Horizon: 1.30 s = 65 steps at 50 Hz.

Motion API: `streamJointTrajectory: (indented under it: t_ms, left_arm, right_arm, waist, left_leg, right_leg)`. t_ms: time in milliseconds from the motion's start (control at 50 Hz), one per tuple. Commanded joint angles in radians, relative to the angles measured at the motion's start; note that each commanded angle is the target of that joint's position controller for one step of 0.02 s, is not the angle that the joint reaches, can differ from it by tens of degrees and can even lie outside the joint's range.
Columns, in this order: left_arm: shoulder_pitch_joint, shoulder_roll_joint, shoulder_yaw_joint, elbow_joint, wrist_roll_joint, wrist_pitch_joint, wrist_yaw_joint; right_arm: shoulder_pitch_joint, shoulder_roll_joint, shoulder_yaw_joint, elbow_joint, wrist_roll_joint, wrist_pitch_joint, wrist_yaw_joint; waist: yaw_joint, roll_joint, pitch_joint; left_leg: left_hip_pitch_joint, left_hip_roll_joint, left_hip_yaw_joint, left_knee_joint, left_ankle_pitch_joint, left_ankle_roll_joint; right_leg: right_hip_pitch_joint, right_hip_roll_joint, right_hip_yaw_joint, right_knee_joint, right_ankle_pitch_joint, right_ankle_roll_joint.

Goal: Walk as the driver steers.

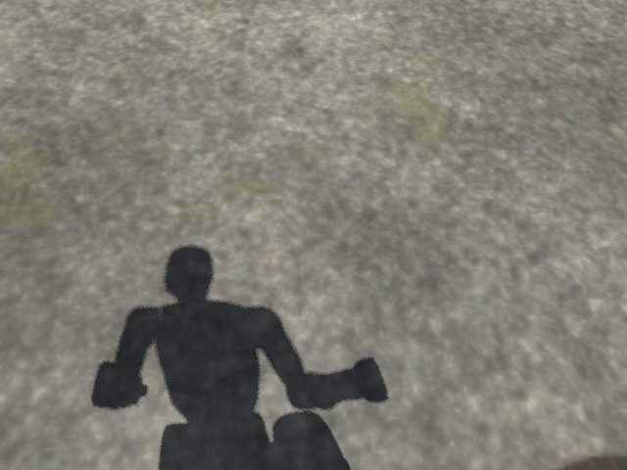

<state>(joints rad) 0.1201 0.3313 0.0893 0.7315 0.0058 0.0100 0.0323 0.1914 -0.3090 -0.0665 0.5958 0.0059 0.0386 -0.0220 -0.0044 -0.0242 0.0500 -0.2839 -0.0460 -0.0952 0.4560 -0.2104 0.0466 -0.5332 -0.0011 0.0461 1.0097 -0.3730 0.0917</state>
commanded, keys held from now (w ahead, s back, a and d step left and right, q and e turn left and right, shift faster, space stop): q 0.18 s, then no key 0.06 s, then e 0.02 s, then w+e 0.74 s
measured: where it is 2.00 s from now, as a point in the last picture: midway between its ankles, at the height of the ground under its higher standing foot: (384, 308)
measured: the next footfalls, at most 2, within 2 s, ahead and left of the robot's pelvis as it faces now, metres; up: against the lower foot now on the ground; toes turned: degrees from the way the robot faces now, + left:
right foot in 0.22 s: +0.07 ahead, -0.13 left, +0.00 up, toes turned +14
left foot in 0.54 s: +0.05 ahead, +0.12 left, +0.00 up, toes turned +3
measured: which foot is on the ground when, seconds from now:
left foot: down 0.00-0.22, up 0.24-0.52, down 0.54-0.98, up 1.00-1.00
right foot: up 0.00-0.20, down 0.22-0.54, up 0.56-0.96, down 0.98-1.00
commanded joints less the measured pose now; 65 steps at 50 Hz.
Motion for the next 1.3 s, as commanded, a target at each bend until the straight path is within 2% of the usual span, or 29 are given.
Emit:
streamJointTrajectory:
  t_ms: [20,140,200,220,240,260,280,320,440,520,540,560,580,600,620,700,800,900,940,980,1000,1020,1040,1060,1080,1100,1140,1180,1300]
  left_arm:
    - [-0.031,0.052,0.006,-0.071,-0.002,-0.016,-0.003]
    - [-0.028,0.074,0.013,-0.084,-0.015,-0.034,-0.025]
    - [0.053,0.08,0.022,-0.063,-0.01,-0.048,-0.033]
    - [0.071,0.133,0.032,-0.068,0.007,-0.047,-0.028]
    - [0.029,0.208,0.044,-0.07,0.027,-0.036,-0.025]
    - [0.034,0.142,0.028,-0.082,0.036,-0.042,-0.027]
    - [0.02,0.097,0.01,-0.084,0.024,-0.046,-0.026]
    - [0.012,0.057,-0.008,-0.061,-0.01,-0.048,-0.027]
    - [0.119,0.134,0.01,-0.044,-0.025,-0.025,-0.005]
    - [0.122,0.121,0.007,-0.053,-0.038,-0.017,-0.007]
    - [0.101,0.073,-0.005,-0.064,-0.033,-0.026,-0.01]
    - [0.072,-0.024,-0.034,-0.084,-0.02,-0.037,-0.018]
    - [0.047,-0.004,-0.027,-0.144,-0.046,-0.052,-0.015]
    - [0.047,0.07,-0.008,-0.134,-0.051,-0.061,-0.013]
    - [0.075,0.089,0.002,-0.112,-0.051,-0.062,-0.021]
    - [0.075,0.032,-0.006,-0.094,-0.035,-0.06,-0.043]
    - [-0.031,-0.01,-0.031,-0.15,-0.03,-0.06,-0.07]
    - [-0.126,0.001,-0.036,-0.207,-0.033,-0.06,-0.102]
    - [-0.074,0.046,-0.014,-0.21,-0.03,-0.054,-0.103]
    - [0.21,0.141,0.042,-0.145,-0.036,-0.038,-0.085]
    - [0.343,0.213,0.065,-0.118,-0.042,-0.022,-0.061]
    - [0.289,0.298,0.062,-0.144,-0.039,-0.037,-0.062]
    - [0.305,0.197,0.04,-0.157,-0.033,-0.051,-0.067]
    - [0.264,0.161,0.027,-0.139,-0.024,-0.064,-0.068]
    - [0.199,0.145,0.02,-0.144,-0.026,-0.071,-0.067]
    - [0.137,0.126,0.014,-0.156,-0.017,-0.073,-0.065]
    - [0.08,0.103,0.007,-0.172,0.0,-0.077,-0.058]
    - [0.09,0.101,0.005,-0.153,-0.013,-0.085,-0.051]
    - [0.169,0.098,-0.008,-0.078,-0.016,-0.089,-0.032]
  right_arm:
    - [-0.028,-0.177,-0.053,-0.069,0.003,-0.009,-0.013]
    - [-0.047,-0.189,-0.057,-0.072,0.008,0.002,0.001]
    - [-0.082,-0.163,-0.049,-0.076,0.024,0.008,-0.005]
    - [-0.034,-0.115,-0.034,-0.072,0.012,0.005,-0.007]
    - [0.013,-0.091,-0.028,-0.082,0.008,-0.002,-0.007]
    - [0.006,-0.164,-0.048,-0.069,-0.011,-0.011,-0.013]
    - [0.018,-0.187,-0.059,-0.048,-0.006,-0.012,-0.013]
    - [0.021,-0.114,-0.037,-0.02,-0.019,-0.008,-0.008]
    - [-0.105,-0.042,-0.007,-0.038,0.002,-0.078,0.019]
    - [0.016,-0.066,-0.026,0.023,0.017,-0.111,0.023]
    - [0.098,-0.09,-0.035,0.039,0.015,-0.114,0.014]
    - [0.236,-0.13,-0.043,0.057,0.002,-0.111,0.001]
    - [0.258,-0.24,-0.074,0.08,-0.02,-0.107,0.012]
    - [0.2,-0.178,-0.059,0.072,-0.019,-0.119,0.013]
    - [0.157,-0.114,-0.04,0.071,-0.01,-0.128,0.009]
    - [0.123,-0.068,-0.026,0.085,-0.015,-0.139,0.009]
    - [0.124,-0.104,-0.033,0.115,-0.011,-0.136,0.009]
    - [0.173,-0.159,-0.046,0.164,0.015,-0.122,0.01]
    - [0.171,-0.193,-0.055,0.168,0.017,-0.11,0.006]
    - [0.168,-0.197,-0.051,0.158,0.02,-0.1,-0.002]
    - [0.201,-0.129,-0.025,0.135,-0.009,-0.109,-0.002]
    - [0.294,-0.013,0.017,0.076,-0.024,-0.136,0.012]
    - [0.145,-0.134,-0.007,0.067,0.015,-0.164,0.021]
    - [0.068,-0.153,-0.013,0.034,0.043,-0.176,0.024]
    - [0.058,-0.136,-0.006,0.037,0.026,-0.184,0.016]
    - [0.066,-0.133,-0.01,0.046,0.002,-0.183,0.01]
    - [0.106,-0.13,-0.013,0.059,-0.01,-0.159,0.012]
    - [0.105,-0.11,-0.008,0.062,-0.025,-0.139,0.011]
    - [-0.094,-0.043,0.023,0.033,-0.014,-0.147,0.029]
  waist:
    - [-0.006,0.165,-0.145]
    - [-0.013,0.199,-0.129]
    - [0.038,0.177,-0.147]
    - [0.015,0.064,-0.181]
    - [-0.048,-0.206,-0.126]
    - [-0.006,-0.203,-0.131]
    - [-0.011,-0.131,-0.127]
    - [-0.013,-0.121,-0.088]
    - [0.054,-0.165,-0.034]
    - [-0.02,-0.115,-0.045]
    - [-0.061,-0.083,-0.091]
    - [-0.117,0.065,-0.163]
    - [-0.109,0.261,-0.097]
    - [-0.088,0.199,-0.016]
    - [-0.062,0.196,0.032]
    - [-0.047,0.14,0.053]
    - [-0.064,0.117,0.072]
    - [-0.067,0.098,0.088]
    - [-0.013,0.132,0.008]
    - [0.148,0.115,-0.165]
    - [0.177,-0.042,-0.261]
    - [0.048,-0.251,-0.424]
    - [0.142,-0.107,-0.43]
    - [0.125,-0.086,-0.257]
    - [0.076,0.009,-0.165]
    - [0.032,0.02,-0.118]
    - [-0.021,-0.022,-0.1]
    - [-0.028,-0.016,-0.077]
    - [0.061,-0.039,-0.025]
  left_leg:
    - [0.15,0.219,-0.244,-0.083,0.318,0.18]
    - [0.104,0.208,-0.392,-0.056,0.259,0.174]
    - [0.069,0.148,-0.39,0.021,0.209,0.102]
    - [-0.015,0.087,-0.314,0.138,0.017,0.043]
    - [-0.206,-0.088,-0.113,0.304,-0.323,-0.025]
    - [-0.225,-0.058,-0.096,0.532,-0.466,-0.078]
    - [-0.233,-0.034,-0.111,0.625,-0.398,-0.089]
    - [-0.275,0.003,-0.073,0.592,-0.267,-0.115]
    - [-0.114,0.005,0.085,0.201,-0.235,-0.108]
    - [0.205,0.006,0.095,-0.153,0.038,-0.047]
    - [0.383,0.08,0.049,-0.131,0.035,-0.028]
    - [0.556,0.267,-0.142,-0.156,-0.104,0.019]
    - [0.469,0.453,-0.442,-0.256,-0.405,0.144]
    - [0.407,0.457,-0.47,-0.29,-0.499,0.179]
    - [0.399,0.406,-0.39,-0.298,-0.449,0.152]
    - [0.34,0.308,-0.084,-0.319,-0.006,0.1]
    - [0.232,0.274,0.123,-0.339,0.181,0.103]
    - [0.297,0.32,0.212,-0.297,0.357,0.08]
    - [0.348,0.323,0.253,-0.143,0.767,0.058]
    - [0.218,0.279,0.299,0.247,0.903,0.01]
    - [-0.053,0.223,0.286,0.575,0.371,-0.032]
    - [-0.385,0.02,0.124,0.898,-0.4,-0.077]
    - [-0.465,0.048,-0.032,0.963,-0.348,-0.062]
    - [-0.527,0.085,-0.008,0.927,-0.247,-0.043]
    - [-0.486,0.131,-0.003,0.844,-0.161,-0.036]
    - [-0.42,0.157,-0.002,0.769,-0.114,-0.041]
    - [-0.331,0.179,-0.004,0.718,-0.064,-0.056]
    - [-0.317,0.174,0.019,0.655,-0.033,-0.089]
    - [-0.285,0.139,0.075,0.23,0.38,-0.106]
  right_leg:
    - [0.0,0.01,0.029,-0.14,0.035,0.007]
    - [0.134,0.047,0.043,-0.356,0.008,-0.022]
    - [0.314,0.019,0.033,-0.638,0.229,-0.062]
    - [0.431,-0.139,0.161,-0.671,0.326,-0.117]
    - [0.454,-0.307,0.384,-0.695,0.523,-0.266]
    - [0.394,-0.398,0.489,-0.709,0.535,-0.389]
    - [0.384,-0.352,0.434,-0.722,0.363,-0.38]
    - [0.403,-0.23,0.356,-0.777,-0.069,-0.291]
    - [0.368,-0.153,0.3,-0.802,-0.022,-0.286]
    - [0.218,-0.115,0.333,-0.743,-0.051,-0.267]
    - [0.095,-0.08,0.306,-0.662,-0.079,-0.219]
    - [-0.063,0.012,0.198,-0.388,-0.157,-0.148]
    - [-0.26,0.05,0.072,-0.202,-0.208,-0.122]
    - [-0.308,-0.029,0.105,-0.046,-0.159,-0.118]
    - [-0.349,-0.037,0.11,0.013,-0.082,-0.118]
    - [-0.344,-0.07,0.076,0.086,0.146,-0.093]
    - [-0.227,-0.086,-0.008,-0.15,0.338,-0.061]
    - [-0.117,-0.057,-0.091,-0.344,0.31,-0.137]
    - [0.018,0.014,-0.146,-0.358,0.226,-0.186]
    - [0.441,0.092,-0.154,-0.405,0.243,-0.255]
    - [0.751,-0.061,0.1,-0.414,0.222,-0.311]
    - [0.97,-0.317,0.736,-0.597,-0.088,-0.506]
    - [0.938,-0.319,0.791,-0.721,-0.167,-0.471]
    - [0.807,-0.292,0.647,-0.739,-0.096,-0.423]
    - [0.645,-0.248,0.529,-0.737,0.033,-0.397]
    - [0.514,-0.206,0.437,-0.739,0.159,-0.38]
    - [0.383,-0.165,0.362,-0.782,0.283,-0.385]
    - [0.304,-0.147,0.297,-0.803,0.372,-0.395]
    - [0.291,-0.083,0.118,-0.816,0.379,-0.312]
